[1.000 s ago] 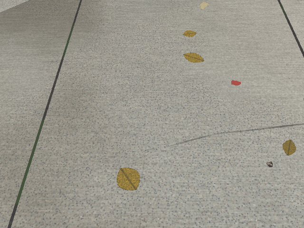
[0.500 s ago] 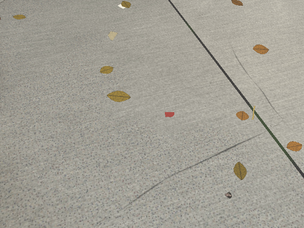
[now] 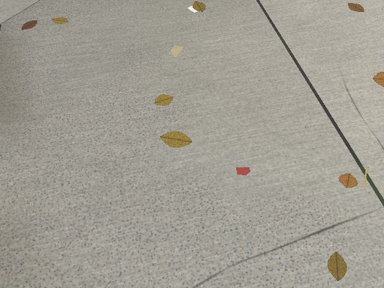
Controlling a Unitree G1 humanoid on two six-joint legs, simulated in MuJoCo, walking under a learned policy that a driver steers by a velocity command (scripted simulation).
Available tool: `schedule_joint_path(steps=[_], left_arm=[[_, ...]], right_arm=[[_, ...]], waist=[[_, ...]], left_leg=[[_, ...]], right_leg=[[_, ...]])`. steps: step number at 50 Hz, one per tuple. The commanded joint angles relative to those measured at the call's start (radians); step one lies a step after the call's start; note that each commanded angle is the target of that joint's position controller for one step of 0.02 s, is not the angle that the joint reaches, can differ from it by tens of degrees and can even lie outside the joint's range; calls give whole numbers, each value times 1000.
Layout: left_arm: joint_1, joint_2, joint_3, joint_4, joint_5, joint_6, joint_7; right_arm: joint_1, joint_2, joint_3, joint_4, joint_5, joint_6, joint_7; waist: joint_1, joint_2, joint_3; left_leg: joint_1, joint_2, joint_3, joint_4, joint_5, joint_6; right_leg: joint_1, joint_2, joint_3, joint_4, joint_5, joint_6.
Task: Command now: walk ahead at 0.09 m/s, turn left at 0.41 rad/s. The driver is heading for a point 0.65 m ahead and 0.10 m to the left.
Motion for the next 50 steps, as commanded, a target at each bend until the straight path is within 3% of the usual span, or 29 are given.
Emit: schedule_joint_path(steps=[1, 5, 8, 9, 10, 11, 12, 13, 14, 15, 16, 17, 19, 21, 24, 29, 32, 34, 35, 36, 37, 38, 39, 40, 42, 44, 47, 50], left_arm=[[-76, 158, 43, -56, -5, -7, 24], [-64, 191, 55, -30, -19, 18, 26], [-59, 223, 68, -13, -50, 25, 14], [-66, 215, 66, -8, -59, 27, 12], [-56, 181, 59, 1, -58, 29, 10], [-63, 119, 43, 1, -44, 29, 4], [-126, 77, 32, -69, -21, 21, -1], [-208, 136, 46, -84, -33, -4, -6], [-193, 168, 57, -84, -58, -22, -17], [-158, 182, 64, -58, -53, -34, -18], [-154, 186, 68, -43, -32, -44, -15], [-158, 174, 67, -35, -22, -51, -15], [-172, 141, 60, -28, -24, -59, -21], [-198, 114, 50, -29, -27, -60, -25], [-233, 87, 33, -29, -37, -60, -40], [-297, 104, 18, -48, -49, -67, -62], [-247, 134, 22, -40, -50, -71, -72], [-58, 180, 50, 17, -45, -67, -65], [102, 219, 68, 56, -46, -62, -58], [238, 320, 93, 68, -40, -54, -52], [253, 265, 75, 82, -62, -53, -57], [189, 222, 60, 73, -64, -53, -53], [140, 201, 53, 52, -51, -51, -47], [98, 173, 43, 44, -42, -48, -45], [57, 149, 33, 24, -32, -49, -36], [59, 157, 36, 21, -41, -48, -25], [99, 195, 48, 27, -49, -48, -6], [162, 202, 53, 39, -57, -35, 4]], right_arm=[[48, -52, -15, -65, -4, 14, 6], [-15, -70, -22, -111, -3, 23, 30], [1, -73, -28, -116, 3, 23, 47], [35, -75, -33, -98, 3, 19, 50], [96, -93, -45, -67, 4, 15, 46], [195, -143, -64, -34, 13, 9, 34], [239, -285, -94, -47, 12, -4, 24], [214, -232, -73, -78, -12, -43, 36], [155, -189, -58, -90, -19, -70, 35], [115, -155, -50, -101, -6, -85, 31], [99, -133, -43, -104, 9, -87, 25], [101, -123, -36, -105, 7, -88, 18], [128, -130, -38, -107, -2, -94, 7], [151, -141, -44, -104, 1, -96, 0], [181, -134, -42, -88, 1, -97, -3], [238, -142, -44, -48, 1, -96, 8], [225, -155, -49, -37, 1, -89, 6], [194, -154, -47, -41, -3, -81, 1], [194, -137, -37, -52, -13, -79, -4], [264, -71, -14, -96, -28, -95, 3], [232, -52, -2, -96, -21, -123, 6], [148, -114, -15, -121, 15, -148, 20], [75, -117, -11, -137, 25, -165, 26], [25, -110, -13, -145, 1, -174, 24], [48, -104, -19, -150, -24, -167, 22], [57, -80, -16, -154, -28, -154, 22], [-55, -50, -2, -195, -31, -147, 18], [-173, -18, 10, -225, -22, -156, 30]], waist=[[-18, -154, -128], [4, -140, -120], [-11, -136, -124], [-31, -124, -120], [-47, -94, -117], [-70, 54, -104], [-73, 311, -54], [-109, 183, -46], [-63, 155, -26], [-34, 116, -22], [-29, 93, -33], [-22, 84, -39], [-23, 57, -58], [-32, 48, -59], [-58, 88, -39], [-99, 88, 26], [-64, 100, 13], [38, 81, -114], [106, 37, -222], [95, -198, -367], [101, -304, -397], [112, -221, -259], [102, -138, -175], [76, -57, -96], [18, -96, -80], [-3, -110, -67], [23, -91, -28], [72, -101, -29]], left_leg=[[108, 38, -9, -75, 87, 14], [129, 28, 27, -188, 58, 42], [214, 6, 76, -331, 49, 99], [286, -20, 107, -411, 77, 125], [379, -52, 111, -464, 56, 156], [482, 25, -46, -589, -13, 221], [586, 263, -555, -730, -199, 405], [564, 296, -684, -830, -260, 454], [554, 279, -602, -842, -244, 413], [549, 242, -519, -824, -179, 368], [558, 216, -460, -818, -93, 336], [546, 184, -406, -820, -3, 317], [548, 148, -334, -818, 168, 305], [525, 117, -278, -812, 234, 293], [485, 102, -215, -820, 246, 278], [544, 161, -193, -812, 288, 275], [608, 187, -156, -756, 505, 252], [600, 129, -64, -529, 892, 212], [470, 93, -23, -318, 873, 176], [84, -39, 32, 82, 489, 89], [-124, -141, -68, 277, -149, 69], [-236, -77, -118, 342, -109, 90], [-234, -32, -102, 311, -33, 109], [-204, 0, -87, 225, 25, 114], [-104, 32, -89, 114, 85, 94], [-78, 34, -68, 30, 96, 68], [-72, 10, -41, -187, 261, 31], [34, -48, -23, -400, 455, 20]], right_leg=[[21, -288, 129, -183, 131, -197], [84, -324, 117, -155, 92, -188], [89, -327, 116, -138, -186, -143], [53, -305, 95, -107, -291, -116], [-5, -265, 59, -28, -372, -78], [-124, -181, -35, 219, -417, -13], [-495, 5, -63, 556, -548, 80], [-591, 12, 153, 678, -513, 60], [-608, -27, 194, 672, -390, 34], [-588, -48, 194, 647, -291, 28], [-573, -57, 195, 598, -215, 33], [-527, -58, 196, 551, -146, 40], [-475, -30, 182, 460, -31, 61], [-418, -8, 178, 341, 46, 79], [-338, -1, 160, 200, 139, 96], [-348, -22, 133, 127, 124, 49], [-288, -7, 106, 109, 45, -8], [-25, 63, 51, 88, 48, -62], [231, 20, 129, 117, 60, -105], [606, -227, 590, 88, -105, -266], [685, -318, 931, -105, -288, -323], [597, -304, 847, -135, -360, -281], [471, -267, 724, -141, -297, -252], [335, -219, 627, -164, -189, -227], [203, -173, 560, -200, -62, -232], [133, -150, 501, -224, 13, -239], [60, -109, 421, -235, 112, -217], [16, -62, 377, -206, 113, -171]])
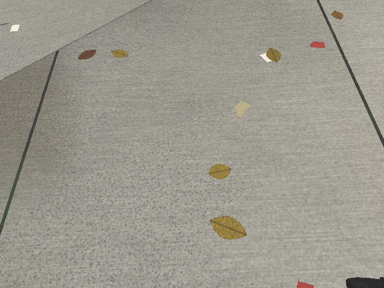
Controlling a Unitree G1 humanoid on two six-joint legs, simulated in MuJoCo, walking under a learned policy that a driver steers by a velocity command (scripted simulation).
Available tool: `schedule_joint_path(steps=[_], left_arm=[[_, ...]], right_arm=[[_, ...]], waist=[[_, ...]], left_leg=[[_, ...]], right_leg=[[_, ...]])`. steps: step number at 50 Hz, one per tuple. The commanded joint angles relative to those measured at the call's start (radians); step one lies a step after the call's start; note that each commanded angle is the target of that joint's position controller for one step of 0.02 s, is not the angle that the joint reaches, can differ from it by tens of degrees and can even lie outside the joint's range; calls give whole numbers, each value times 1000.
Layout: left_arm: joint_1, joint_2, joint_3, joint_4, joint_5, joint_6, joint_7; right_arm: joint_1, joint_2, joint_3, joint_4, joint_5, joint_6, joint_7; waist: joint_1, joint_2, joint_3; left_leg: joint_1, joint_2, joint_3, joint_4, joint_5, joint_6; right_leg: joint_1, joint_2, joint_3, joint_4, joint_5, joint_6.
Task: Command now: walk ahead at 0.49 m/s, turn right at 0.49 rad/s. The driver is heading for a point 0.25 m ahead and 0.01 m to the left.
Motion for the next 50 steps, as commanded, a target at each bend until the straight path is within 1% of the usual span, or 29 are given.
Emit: schedule_joint_path(steps=[1, 3, 5, 6, 7, 8, 9, 10, 11, 12, 13, 14, 15, 16, 17, 19, 21, 22, 23, 24, 25, 26, 27, 28, 29, 32, 36, 41, 50], left_arm=[[-1, 188, 47, -65, -10, -5, 17], [38, 176, 44, -48, -11, 8, 24], [59, 166, 43, -40, -2, 22, 33], [49, 164, 44, -44, 4, 27, 36], [20, 160, 42, -55, 7, 30, 37], [9, 140, 33, -71, 14, 29, 34], [73, 86, 13, -90, 35, 22, 30], [237, 65, -2, -59, 15, 17, 22], [226, 159, 17, -37, 1, 27, 20], [105, 184, 27, -58, -7, 42, 24], [30, 172, 26, -74, -1, 59, 31], [-3, 154, 26, -89, 10, 74, 36], [11, 122, 21, -88, 13, 88, 37], [34, 94, 14, -78, 16, 95, 40], [44, 72, 7, -73, 20, 94, 42], [26, 65, 1, -71, 27, 92, 40], [8, 80, 5, -67, 27, 97, 36], [-1, 80, 6, -65, 31, 99, 33], [-25, 85, 7, -71, 41, 102, 31], [-58, 98, 6, -90, 54, 102, 33], [-84, 142, 11, -113, 54, 101, 39], [-122, 190, 23, -102, 39, 102, 43], [-133, 136, 16, -98, 36, 97, 38], [-137, 104, 5, -93, 43, 89, 37], [-147, 98, 2, -92, 46, 80, 36], [-130, 101, 1, -74, 34, 58, 36], [-127, 102, 1, -49, 28, 58, 38], [-138, 99, 0, -13, 25, 61, 36], [-147, 92, -2, 68, 24, 60, 36]], right_arm=[[-112, -43, -7, -90, 11, -19, 10], [-138, -57, -11, -99, 11, -25, 19], [-119, -78, -22, -95, 5, -31, 25], [-87, -90, -27, -86, 0, -33, 26], [-16, -101, -33, -66, -8, -38, 24], [68, -130, -41, -51, -23, -44, 20], [165, -194, -50, -50, -45, -44, 16], [217, -179, -51, -21, -22, -22, 27], [210, -129, -41, -26, 7, -4, 33], [141, -92, -28, -33, 12, 7, 31], [70, -57, -10, -31, 6, 16, 31], [17, -41, 0, -25, -2, 18, 33], [-16, -45, 0, -14, -11, 22, 36], [-42, -53, -4, -6, -17, 23, 38], [-52, -62, -7, 1, -20, 25, 37], [-34, -78, -12, 24, -10, 31, 30], [-35, -88, -11, 41, 2, 42, 24], [-47, -86, -8, 47, 6, 48, 23], [-39, -72, 0, 56, 8, 51, 24], [-11, -45, 12, 74, 2, 51, 26], [19, -34, 18, 84, -11, 51, 30], [72, -36, 14, 89, -10, 54, 29], [38, -48, 14, 95, -13, 59, 22], [25, -54, 11, 95, -8, 62, 16], [35, -48, 12, 106, -5, 65, 11], [63, -52, 10, 132, -6, 63, 6], [57, -55, 8, 161, 4, 64, 4], [56, -64, 5, 202, 9, 80, -5], [45, -74, 1, 270, 11, 100, -22]], waist=[[8, -100, -8], [16, -110, -10], [2, -126, -39], [-18, -137, -57], [-63, -137, -92], [-107, -113, -172], [-112, 51, -322], [-88, 277, -482], [-100, 146, -462], [-112, 63, -312], [-96, -2, -210], [-67, 8, -147], [-35, 49, -116], [-19, 83, -106], [-14, 103, -118], [-27, 107, -172], [-28, 87, -186], [-19, 79, -170], [-19, 67, -144], [-25, 43, -109], [-51, -24, -80], [-109, -142, -48], [-79, -141, -25], [-77, -136, -9], [-81, -134, -9], [-77, -101, -51], [-70, -66, -78], [-74, -44, -77], [-77, -43, -59]], left_leg=[[168, -78, 56, -160, 178, -18], [181, -96, 48, -230, 201, -4], [200, -102, 32, -265, 173, 25], [230, -104, 33, -272, 148, 46], [320, -108, 51, -314, 183, 73], [490, -49, 32, -319, 357, 112], [814, 162, -153, -203, 743, 217], [1028, 362, -448, -210, 794, 385], [960, 334, -487, -255, 524, 362], [827, 283, -377, -291, 404, 322], [679, 229, -290, -332, 357, 295], [549, 197, -238, -365, 330, 282], [443, 152, -176, -401, 308, 264], [371, 113, -114, -419, 331, 256], [349, 101, -79, -420, 380, 261], [373, 108, -64, -413, 396, 273], [362, 110, -61, -415, 214, 264], [326, 96, -55, -418, 63, 246], [288, 70, -52, -424, -116, 211], [246, 41, -49, -424, -269, 158], [220, -6, -19, -388, -388, 108], [269, -68, 45, -372, -361, 74], [345, -77, 69, -336, -296, 54], [366, -75, 70, -321, -256, 55], [381, -69, 67, -311, -213, 61], [406, -63, 66, -292, -84, 67], [438, -58, 67, -272, 25, 63], [474, -55, 67, -265, 72, 59], [502, -54, 69, -277, 64, 54]], right_leg=[[-148, -196, 157, -94, 167, -132], [-80, -207, 172, -26, 244, -111], [17, -231, 205, 72, 335, -80], [48, -237, 216, 128, 407, -65], [56, -215, 205, 210, 504, -41], [16, -166, 181, 348, 491, -5], [-188, -87, 140, 627, 140, 44], [-393, 15, 89, 905, -515, 96], [-440, -45, 131, 994, -496, 104], [-487, -73, 93, 1012, -430, 121], [-477, -106, 58, 959, -380, 134], [-430, -144, 51, 876, -338, 141], [-345, -164, 27, 774, -312, 146], [-266, -156, -10, 680, -289, 154], [-213, -150, -33, 595, -274, 159], [-136, -151, -45, 466, -169, 156], [-60, -146, -58, 351, -42, 140], [-9, -137, -70, 280, 26, 126], [28, -135, -68, 223, 60, 108], [50, -170, -21, 169, 101, 85], [47, -243, 53, 129, 110, 53], [-67, -243, 57, 132, -73, 18], [-158, -208, 42, 104, -214, 23], [-187, -196, 37, 93, -212, 39], [-184, -190, 31, 99, -141, 53], [-117, -183, 15, 151, 53, 64], [-75, -173, 3, 181, 184, 61], [-64, -165, -7, 179, 239, 58], [-60, -150, -26, 152, 225, 60]])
